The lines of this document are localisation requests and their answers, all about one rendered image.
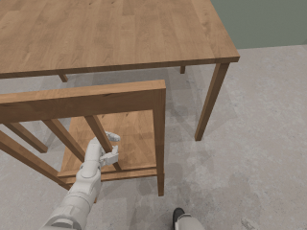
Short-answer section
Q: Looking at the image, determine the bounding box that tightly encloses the right robot hand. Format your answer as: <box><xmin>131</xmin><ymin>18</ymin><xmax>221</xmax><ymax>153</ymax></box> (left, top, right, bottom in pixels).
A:
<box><xmin>241</xmin><ymin>218</ymin><xmax>260</xmax><ymax>230</ymax></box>

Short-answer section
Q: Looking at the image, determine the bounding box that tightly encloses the robot left forearm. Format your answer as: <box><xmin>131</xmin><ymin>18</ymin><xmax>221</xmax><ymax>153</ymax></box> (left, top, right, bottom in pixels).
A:
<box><xmin>38</xmin><ymin>160</ymin><xmax>102</xmax><ymax>230</ymax></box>

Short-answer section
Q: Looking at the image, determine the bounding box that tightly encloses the robot right foot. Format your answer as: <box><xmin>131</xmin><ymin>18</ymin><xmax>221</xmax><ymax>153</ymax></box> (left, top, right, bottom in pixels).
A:
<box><xmin>173</xmin><ymin>207</ymin><xmax>185</xmax><ymax>230</ymax></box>

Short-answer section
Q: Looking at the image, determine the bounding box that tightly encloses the left robot hand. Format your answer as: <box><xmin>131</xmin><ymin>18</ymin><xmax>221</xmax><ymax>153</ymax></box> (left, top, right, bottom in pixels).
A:
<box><xmin>84</xmin><ymin>131</ymin><xmax>121</xmax><ymax>167</ymax></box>

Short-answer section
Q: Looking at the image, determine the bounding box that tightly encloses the table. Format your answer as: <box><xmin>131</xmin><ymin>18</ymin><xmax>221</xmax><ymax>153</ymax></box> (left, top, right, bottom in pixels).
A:
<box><xmin>0</xmin><ymin>0</ymin><xmax>240</xmax><ymax>153</ymax></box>

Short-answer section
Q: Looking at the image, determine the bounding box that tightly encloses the chair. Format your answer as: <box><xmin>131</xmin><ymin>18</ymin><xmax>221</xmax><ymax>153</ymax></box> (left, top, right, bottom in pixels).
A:
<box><xmin>0</xmin><ymin>80</ymin><xmax>166</xmax><ymax>203</ymax></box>

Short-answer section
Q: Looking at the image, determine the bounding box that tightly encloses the robot right shin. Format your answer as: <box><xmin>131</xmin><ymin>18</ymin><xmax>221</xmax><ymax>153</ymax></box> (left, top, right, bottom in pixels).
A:
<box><xmin>177</xmin><ymin>214</ymin><xmax>192</xmax><ymax>220</ymax></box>

